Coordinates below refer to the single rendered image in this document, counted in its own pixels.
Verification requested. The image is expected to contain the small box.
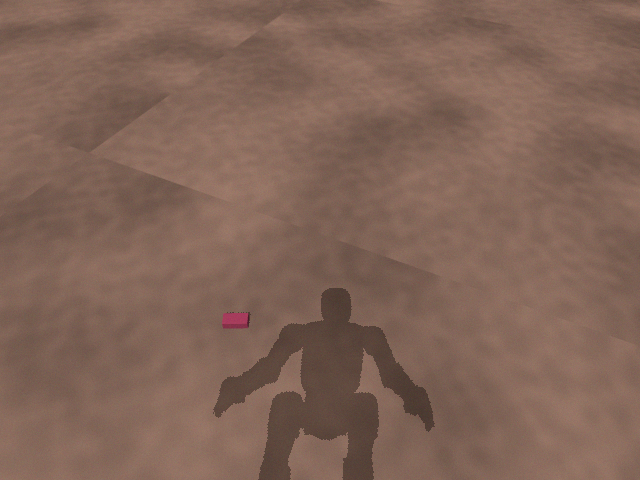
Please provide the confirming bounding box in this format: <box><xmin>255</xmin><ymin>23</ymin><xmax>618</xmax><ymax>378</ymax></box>
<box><xmin>222</xmin><ymin>313</ymin><xmax>249</xmax><ymax>329</ymax></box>

